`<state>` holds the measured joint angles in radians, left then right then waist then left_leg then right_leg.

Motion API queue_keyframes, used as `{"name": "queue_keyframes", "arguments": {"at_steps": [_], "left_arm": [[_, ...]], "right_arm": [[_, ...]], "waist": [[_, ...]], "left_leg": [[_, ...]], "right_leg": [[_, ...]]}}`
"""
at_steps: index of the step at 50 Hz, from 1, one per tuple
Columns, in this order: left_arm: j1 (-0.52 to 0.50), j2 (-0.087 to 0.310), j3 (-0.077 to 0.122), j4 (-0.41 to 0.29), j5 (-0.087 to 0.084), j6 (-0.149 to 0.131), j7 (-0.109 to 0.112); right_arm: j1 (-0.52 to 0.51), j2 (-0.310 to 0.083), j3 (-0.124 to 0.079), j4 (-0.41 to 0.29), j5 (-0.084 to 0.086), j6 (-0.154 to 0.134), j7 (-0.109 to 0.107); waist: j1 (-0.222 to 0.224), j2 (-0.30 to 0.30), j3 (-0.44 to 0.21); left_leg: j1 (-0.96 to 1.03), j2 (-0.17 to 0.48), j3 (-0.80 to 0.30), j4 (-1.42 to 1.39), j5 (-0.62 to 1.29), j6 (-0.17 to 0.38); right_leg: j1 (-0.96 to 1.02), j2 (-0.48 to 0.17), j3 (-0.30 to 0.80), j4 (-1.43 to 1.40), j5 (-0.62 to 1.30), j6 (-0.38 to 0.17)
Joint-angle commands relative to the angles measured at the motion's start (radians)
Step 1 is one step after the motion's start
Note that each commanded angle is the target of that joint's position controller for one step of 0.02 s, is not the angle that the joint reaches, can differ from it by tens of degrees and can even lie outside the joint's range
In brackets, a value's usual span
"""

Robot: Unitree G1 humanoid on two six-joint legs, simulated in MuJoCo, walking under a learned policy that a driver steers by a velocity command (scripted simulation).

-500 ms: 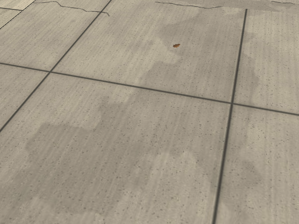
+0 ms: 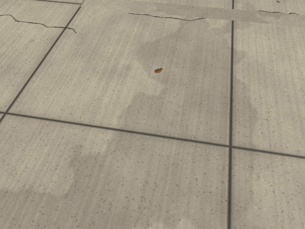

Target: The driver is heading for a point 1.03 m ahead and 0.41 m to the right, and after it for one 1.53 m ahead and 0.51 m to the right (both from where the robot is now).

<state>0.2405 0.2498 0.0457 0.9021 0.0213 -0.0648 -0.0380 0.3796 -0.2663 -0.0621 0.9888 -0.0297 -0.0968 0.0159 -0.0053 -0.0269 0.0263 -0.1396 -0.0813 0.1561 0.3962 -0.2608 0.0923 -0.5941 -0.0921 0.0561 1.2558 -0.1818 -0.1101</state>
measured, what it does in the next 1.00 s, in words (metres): walks ahead, turning right: right foot, then left foot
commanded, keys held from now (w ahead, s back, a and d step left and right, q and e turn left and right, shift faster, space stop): w+e+shift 1.00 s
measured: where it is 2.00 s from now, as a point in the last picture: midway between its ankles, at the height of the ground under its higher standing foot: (256, 104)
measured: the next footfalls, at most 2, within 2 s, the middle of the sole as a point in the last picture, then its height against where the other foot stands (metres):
right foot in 0.28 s outside the picture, level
left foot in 0.70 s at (171, 149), level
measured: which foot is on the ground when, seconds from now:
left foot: down 0.00-0.28, up 0.30-0.68, down 0.70-1.00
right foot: up 0.00-0.26, down 0.28-0.70, up 0.72-1.00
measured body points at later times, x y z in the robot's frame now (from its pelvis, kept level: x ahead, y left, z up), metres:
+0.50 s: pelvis +0.47 -0.06 +0.00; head +0.49 -0.07 +0.45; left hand +0.54 +0.22 -0.14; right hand +0.60 -0.35 -0.07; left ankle +0.64 +0.10 -0.66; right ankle +0.41 -0.05 -0.74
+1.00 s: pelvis +0.89 -0.22 -0.01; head +0.90 -0.24 +0.44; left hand +1.24 -0.27 -0.05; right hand +0.62 -0.36 -0.13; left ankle +0.88 -0.04 -0.74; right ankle +0.91 -0.39 -0.66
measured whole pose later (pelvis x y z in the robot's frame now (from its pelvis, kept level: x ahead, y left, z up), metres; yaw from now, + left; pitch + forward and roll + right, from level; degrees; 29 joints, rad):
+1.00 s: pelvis +0.89 -0.22 -0.01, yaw -51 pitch +2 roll +3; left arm -0.01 0.34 0.04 0.60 0.03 0.00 -0.09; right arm 0.50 -0.32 -0.06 0.90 -0.03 -0.11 0.00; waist -0.07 -0.05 0.01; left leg 0.09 -0.01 0.25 0.26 -0.36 -0.03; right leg -0.81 -0.07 -0.05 1.06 -0.06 -0.11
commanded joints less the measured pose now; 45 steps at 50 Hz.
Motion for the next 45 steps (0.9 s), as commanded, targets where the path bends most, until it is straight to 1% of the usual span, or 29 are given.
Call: {"name": "queue_keyframes", "arguments": {"at_steps": [1, 4, 6, 8, 10, 12, 13, 14, 15, 16, 17, 18, 20, 21, 24, 28, 30, 32, 33, 34, 35, 36, 37, 38, 39, 40, 41, 43, 45], "left_arm": [[-0.036, 0.004, -0.011, -0.075, 0.000, 0.026, -0.018], [-0.157, 0.005, -0.022, -0.127, -0.015, 0.019, -0.028], [-0.252, 0.002, -0.033, -0.168, -0.011, 0.010, -0.036], [-0.266, 0.021, -0.032, -0.172, -0.007, 0.006, -0.038], [-0.174, 0.066, -0.021, -0.148, -0.008, 0.010, -0.036], [0.147, 0.151, 0.017, -0.064, -0.012, 0.017, -0.024], [0.360, 0.196, 0.047, -0.003, -0.012, 0.021, -0.006], [0.342, 0.223, 0.081, -0.005, -0.043, 0.040, 0.016], [0.209, 0.332, 0.091, -0.032, 0.008, 0.050, 0.012], [0.202, 0.316, 0.098, -0.060, 0.007, 0.052, 0.018], [0.180, 0.222, 0.082, -0.048, 0.005, 0.046, 0.030], [0.150, 0.173, 0.068, -0.035, 0.004, 0.038, 0.034], [0.098, 0.157, 0.055, -0.054, -0.007, 0.008, 0.045], [0.090, 0.150, 0.048, -0.059, -0.015, -0.005, 0.043], [0.118, 0.190, 0.058, -0.073, -0.018, -0.030, 0.037], [0.208, 0.214, 0.076, -0.067, -0.028, -0.026, 0.021], [0.212, 0.224, 0.082, -0.073, -0.028, -0.023, 0.025], [0.178, 0.256, 0.089, -0.087, -0.024, -0.023, 0.033], [0.146, 0.295, 0.096, -0.096, -0.016, -0.025, 0.031], [0.076, 0.300, 0.096, -0.114, -0.010, -0.032, 0.025], [0.053, 0.156, 0.058, -0.149, -0.005, -0.043, 0.026], [0.199, 0.043, 0.019, -0.219, -0.067, -0.039, 0.025], [0.154, 0.133, 0.017, -0.184, -0.035, -0.016, 0.040], [0.064, 0.171, 0.027, -0.181, -0.010, -0.002, 0.031], [0.023, 0.168, 0.029, -0.185, -0.001, 0.007, 0.017], [-0.032, 0.146, 0.026, -0.209, 0.015, 0.017, -0.001], [-0.031, 0.114, 0.017, -0.227, 0.019, 0.033, -0.016], [-0.083, 0.072, 0.000, -0.272, 0.016, 0.056, -0.030], [-0.146, 0.072, -0.011, -0.320, 0.015, 0.062, -0.039]], "right_arm": [[-0.041, -0.035, 0.005, -0.050, 0.009, -0.046, 0.003], [-0.001, -0.039, 0.015, -0.042, 0.009, -0.059, 0.000], [0.054, -0.053, 0.020, -0.027, 0.020, -0.062, -0.014], [0.088, -0.082, 0.022, -0.022, 0.022, -0.057, -0.036], [0.084, -0.151, 0.008, -0.040, 0.011, -0.032, -0.069], [-0.002, -0.208, -0.013, -0.079, -0.008, 0.007, -0.084], [-0.071, -0.221, -0.023, -0.102, -0.016, 0.021, -0.078], [-0.147, -0.181, -0.025, -0.120, -0.012, 0.013, -0.051], [-0.046, -0.043, 0.012, -0.234, 0.003, -0.014, -0.032], [-0.104, -0.055, 0.029, -0.278, 0.008, -0.040, -0.030], [-0.151, -0.087, 0.030, -0.279, 0.002, -0.057, -0.024], [-0.179, -0.086, 0.030, -0.291, -0.006, -0.055, -0.019], [-0.165, -0.072, 0.041, -0.284, -0.050, -0.009, -0.016], [-0.170, -0.066, 0.045, -0.290, -0.056, 0.013, -0.012], [-0.349, -0.057, 0.061, -0.378, -0.041, 0.029, 0.002], [-0.480, -0.050, 0.073, -0.435, -0.005, 0.022, 0.006], [-0.496, -0.072, 0.068, -0.456, 0.001, 0.017, 0.001], [-0.387, -0.130, 0.045, -0.431, 0.002, 0.012, -0.012], [-0.243, -0.183, 0.021, -0.398, 0.009, 0.007, -0.025], [-0.019, -0.229, -0.002, -0.346, 0.009, 0.005, -0.044], [0.198, -0.294, -0.028, -0.310, -0.022, 0.002, -0.064], [0.085, -0.365, -0.040, -0.330, -0.052, 0.004, -0.053], [-0.045, -0.268, -0.042, -0.353, -0.042, 0.016, -0.043], [-0.105, -0.166, -0.017, -0.360, -0.031, 0.021, -0.039], [-0.104, -0.124, -0.007, -0.334, -0.032, 0.022, -0.036], [-0.068, -0.110, -0.001, -0.294, -0.029, 0.018, -0.037], [-0.039, -0.093, 0.005, -0.260, -0.024, 0.010, -0.035], [-0.004, -0.065, 0.011, -0.212, 0.003, -0.010, -0.017], [-0.024, -0.072, 0.010, -0.203, 0.008, -0.025, -0.007]], "waist": [[0.038, 0.064, 0.124], [0.018, 0.050, 0.147], [-0.003, 0.035, 0.167], [0.001, 0.056, 0.128], [0.062, 0.124, 0.026], [0.229, 0.169, -0.139], [0.327, 0.152, -0.199], [0.320, -0.044, -0.156], [0.083, -0.235, -0.196], [0.132, -0.078, -0.292], [0.097, 0.079, -0.116], [0.036, 0.138, -0.026], [-0.034, 0.155, 0.038], [-0.049, 0.143, 0.051], [-0.006, 0.087, 0.101], [0.096, -0.002, 0.047], [0.102, -0.027, 0.024], [0.044, -0.032, -0.060], [-0.041, -0.035, -0.153], [-0.176, -0.029, -0.250], [-0.231, 0.118, -0.380], [-0.061, 0.487, -0.495], [-0.059, 0.310, -0.357], [-0.069, 0.161, -0.211], [-0.060, 0.063, -0.120], [-0.054, 0.060, -0.069], [-0.032, 0.101, -0.038], [-0.010, 0.115, -0.002], [0.012, 0.108, 0.022]], "left_leg": [[-0.121, 0.251, -0.139, -0.346, 0.050, -0.007], [-0.097, 0.207, 0.027, -0.365, 0.344, -0.038], [-0.020, 0.223, 0.078, -0.371, 0.595, -0.057], [0.133, 0.237, 0.113, -0.310, 0.971, -0.083], [0.269, 0.266, 0.129, -0.113, 1.354, -0.107], [0.230, 0.304, 0.104, 0.302, 1.482, -0.097], [0.101, 0.301, 0.080, 0.631, 1.313, -0.076], [-0.154, 0.102, 0.062, 1.046, 0.391, -0.070], [-0.614, 0.007, -0.074, 1.349, -0.240, -0.126], [-0.743, 0.041, -0.250, 1.347, -0.194, -0.105], [-0.756, 0.108, -0.267, 1.194, -0.113, -0.084], [-0.690, 0.150, -0.262, 1.062, -0.080, -0.087], [-0.566, 0.193, -0.249, 0.949, -0.084, -0.122], [-0.520, 0.212, -0.232, 0.881, -0.092, -0.141], [-0.443, 0.214, -0.161, 0.583, 0.073, -0.176], [-0.361, 0.137, -0.134, 0.269, 0.354, -0.145], [-0.319, 0.114, -0.154, 0.168, 0.353, -0.126], [-0.138, 0.065, -0.168, 0.107, 0.272, -0.109], [0.019, 0.058, -0.176, 0.125, 0.184, -0.097], [0.259, 0.106, -0.191, 0.148, 0.113, -0.086], [0.496, 0.327, -0.413, 0.149, -0.245, -0.067], [0.624, 0.600, -1.032, -0.107, -0.442, 0.033], [0.488, 0.552, -1.052, -0.155, -0.665, 0.060], [0.345, 0.488, -0.833, -0.142, -0.560, 0.046], [0.224, 0.446, -0.669, -0.143, -0.344, 0.034], [0.153, 0.401, -0.533, -0.153, -0.198, 0.013], [0.107, 0.388, -0.447, -0.164, -0.121, 0.000], [0.081, 0.375, -0.318, -0.195, 0.034, -0.023], [0.032, 0.356, -0.180, -0.234, 0.190, -0.034]], "right_leg": [[-0.115, -0.043, -0.006, -0.071, 0.137, 0.012], [-0.088, -0.008, -0.106, -0.291, 0.297, 0.000], [-0.052, 0.017, -0.187, -0.455, 0.350, -0.017], [0.002, 0.090, -0.256, -0.555, 0.377, -0.045], [0.108, 0.171, -0.293, -0.589, 0.291, -0.067], [0.430, 0.222, -0.260, -0.572, 0.159, -0.111], [0.639, 0.193, -0.168, -0.633, 0.075, -0.157], [0.772, 0.128, -0.026, -0.693, -0.003, -0.183], [0.983, -0.086, 0.468, -0.707, 0.135, -0.379], [1.029, -0.169, 0.734, -0.924, -0.178, -0.449], [0.843, -0.160, 0.704, -1.037, -0.290, -0.369], [0.669, -0.119, 0.617, -1.060, -0.245, -0.310], [0.434, -0.021, 0.458, -1.065, -0.098, -0.264], [0.340, 0.018, 0.404, -1.072, -0.078, -0.254], [0.188, 0.094, 0.321, -1.115, 0.080, -0.233], [0.338, 0.110, 0.310, -1.060, 0.375, -0.153], [0.435, 0.086, 0.330, -1.007, 0.461, -0.124], [0.497, 0.084, 0.343, -0.859, 0.668, -0.075], [0.501, 0.089, 0.341, -0.683, 0.741, -0.053], [0.390, 0.124, 0.315, -0.437, 0.678, -0.034], [0.214, 0.184, 0.242, -0.083, 0.179, -0.036], [-0.062, 0.265, 0.124, 0.161, -0.332, -0.001], [-0.184, 0.156, 0.083, 0.216, -0.217, -0.017], [-0.192, 0.106, 0.051, 0.168, -0.132, -0.010], [-0.168, 0.073, 0.037, 0.122, -0.100, -0.003], [-0.157, 0.041, 0.041, 0.091, -0.097, -0.001], [-0.155, 0.023, 0.036, 0.083, -0.094, 0.005], [-0.205, -0.008, 0.022, 0.077, -0.071, 0.005], [-0.210, -0.012, -0.004, 0.030, 0.018, 0.009]]}}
